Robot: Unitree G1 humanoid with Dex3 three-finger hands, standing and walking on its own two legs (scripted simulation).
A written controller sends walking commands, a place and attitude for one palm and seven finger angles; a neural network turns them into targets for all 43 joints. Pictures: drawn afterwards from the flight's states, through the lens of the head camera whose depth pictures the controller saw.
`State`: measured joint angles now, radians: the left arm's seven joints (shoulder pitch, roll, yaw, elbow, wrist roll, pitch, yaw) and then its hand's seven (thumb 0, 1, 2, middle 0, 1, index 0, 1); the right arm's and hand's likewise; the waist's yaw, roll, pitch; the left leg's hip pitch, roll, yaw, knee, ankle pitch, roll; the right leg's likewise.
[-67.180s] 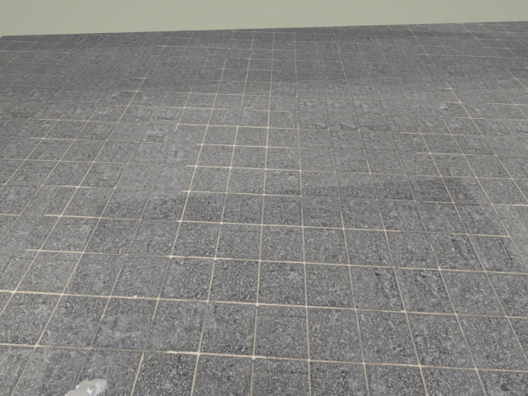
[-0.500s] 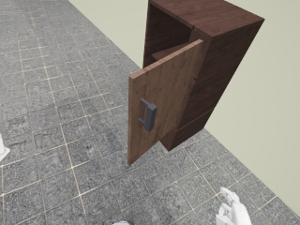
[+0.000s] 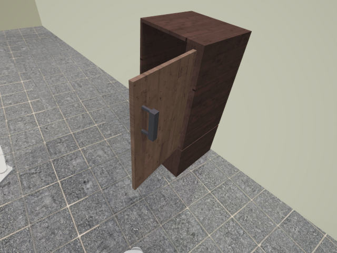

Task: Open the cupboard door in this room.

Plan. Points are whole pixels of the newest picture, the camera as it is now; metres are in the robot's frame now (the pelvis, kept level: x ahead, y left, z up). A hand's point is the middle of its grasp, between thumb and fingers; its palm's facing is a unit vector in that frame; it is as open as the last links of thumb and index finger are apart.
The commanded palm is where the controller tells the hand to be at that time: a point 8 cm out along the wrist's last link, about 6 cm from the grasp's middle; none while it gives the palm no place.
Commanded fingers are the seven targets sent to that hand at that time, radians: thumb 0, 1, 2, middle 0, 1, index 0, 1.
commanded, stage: stop stepping back and stand still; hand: left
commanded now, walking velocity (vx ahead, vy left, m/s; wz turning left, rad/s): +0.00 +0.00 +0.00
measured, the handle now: (148, 123) +0.55 +0.07 +0.00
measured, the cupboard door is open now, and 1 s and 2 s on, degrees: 99 99 99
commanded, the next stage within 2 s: let the arm hang, fingers relaxed in 0.68 s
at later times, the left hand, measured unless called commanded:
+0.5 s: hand out of the picture +0.14 +0.29 +0.19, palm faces +0.42 -0.81 -0.42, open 7.4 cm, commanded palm +0.07 +0.33 +0.21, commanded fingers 0.00 0.90 0.90 -0.20 -0.30 -0.20 -0.30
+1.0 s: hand out of the picture +0.06 +0.24 -0.10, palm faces -0.03 -0.96 -0.29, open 7.4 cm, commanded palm none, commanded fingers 0.00 0.90 0.90 -0.20 -0.30 -0.20 -0.30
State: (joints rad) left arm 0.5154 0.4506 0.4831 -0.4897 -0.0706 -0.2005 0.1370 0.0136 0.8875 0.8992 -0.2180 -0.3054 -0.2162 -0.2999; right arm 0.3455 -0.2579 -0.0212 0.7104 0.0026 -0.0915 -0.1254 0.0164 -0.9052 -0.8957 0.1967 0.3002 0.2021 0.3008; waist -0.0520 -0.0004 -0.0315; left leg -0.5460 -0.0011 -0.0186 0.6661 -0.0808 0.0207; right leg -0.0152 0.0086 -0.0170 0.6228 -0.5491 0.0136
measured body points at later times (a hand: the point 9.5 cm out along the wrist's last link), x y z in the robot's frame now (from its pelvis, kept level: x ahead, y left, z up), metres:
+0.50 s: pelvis -0.07 +0.03 +0.03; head -0.07 +0.04 +0.48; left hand +0.11 +0.33 +0.21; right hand +0.12 -0.17 -0.03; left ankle +0.00 +0.13 -0.70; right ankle -0.10 -0.08 -0.70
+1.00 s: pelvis -0.09 +0.03 +0.03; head -0.09 +0.02 +0.47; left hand +0.06 +0.29 -0.07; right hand +0.01 -0.24 -0.10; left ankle +0.00 +0.13 -0.70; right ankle -0.10 -0.08 -0.70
